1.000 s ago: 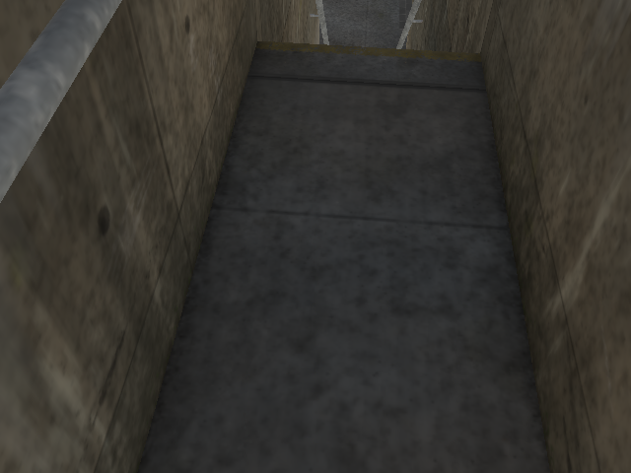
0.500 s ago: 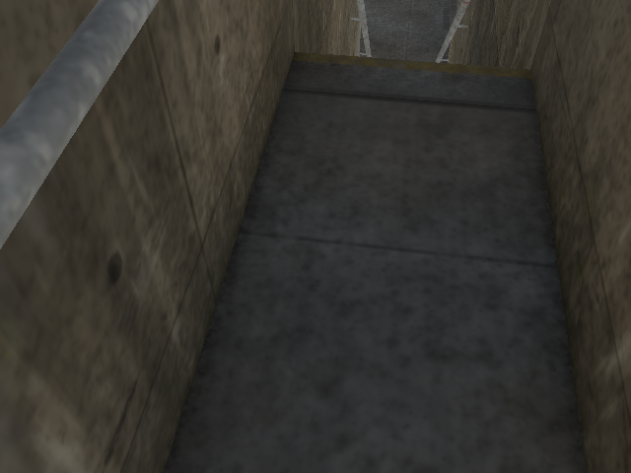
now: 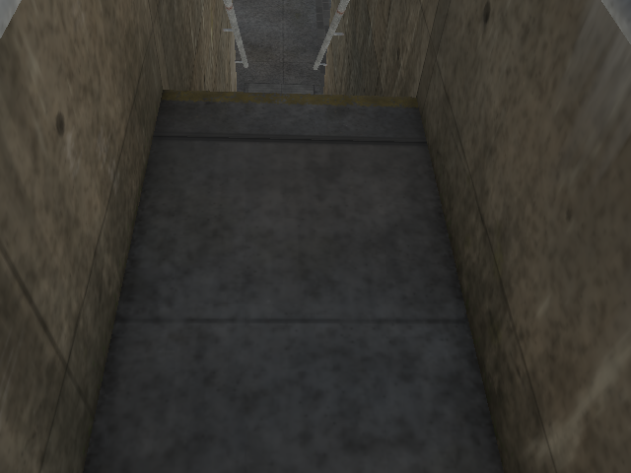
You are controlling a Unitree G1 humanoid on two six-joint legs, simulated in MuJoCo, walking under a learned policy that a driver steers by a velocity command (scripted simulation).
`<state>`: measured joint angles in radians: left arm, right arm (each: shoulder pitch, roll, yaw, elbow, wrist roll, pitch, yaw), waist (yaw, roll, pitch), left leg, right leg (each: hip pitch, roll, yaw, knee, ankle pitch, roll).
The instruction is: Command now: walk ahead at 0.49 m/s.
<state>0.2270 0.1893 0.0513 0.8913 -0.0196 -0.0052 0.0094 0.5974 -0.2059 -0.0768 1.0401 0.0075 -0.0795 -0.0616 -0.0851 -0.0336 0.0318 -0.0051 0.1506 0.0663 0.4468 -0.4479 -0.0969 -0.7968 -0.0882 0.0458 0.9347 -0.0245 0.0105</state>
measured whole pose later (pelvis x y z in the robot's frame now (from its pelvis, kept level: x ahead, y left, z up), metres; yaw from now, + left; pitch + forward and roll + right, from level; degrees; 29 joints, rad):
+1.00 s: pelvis +0.28 -0.01 +0.01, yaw +2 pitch -1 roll +0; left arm 0.22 0.22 0.02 1.08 0.02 0.02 0.02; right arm 0.20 -0.23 -0.06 0.93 -0.02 -0.01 -0.02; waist 0.01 -0.01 0.06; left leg -0.21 0.02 -0.04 0.43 -0.21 -0.04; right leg -0.02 -0.08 0.01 0.34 -0.31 0.08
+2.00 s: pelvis +0.64 -0.04 +0.01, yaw +2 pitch -1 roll +2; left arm 0.66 0.19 0.10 1.07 -0.01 -0.07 0.04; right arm 0.33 -0.19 -0.07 0.88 0.01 -0.02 -0.05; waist 0.08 0.03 0.00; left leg -0.76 0.09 -0.05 1.16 -0.14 -0.06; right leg -0.07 -0.10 -0.03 0.48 -0.40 0.02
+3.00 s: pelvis +1.15 -0.09 +0.01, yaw +2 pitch +0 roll +3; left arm 0.68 0.19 0.10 1.04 -0.01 -0.06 0.04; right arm 0.32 -0.16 -0.05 0.83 0.00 0.01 -0.04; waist 0.07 0.06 0.00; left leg -0.78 -0.02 -0.11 1.29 -0.20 -0.03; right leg -0.06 -0.11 -0.05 0.49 -0.42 0.03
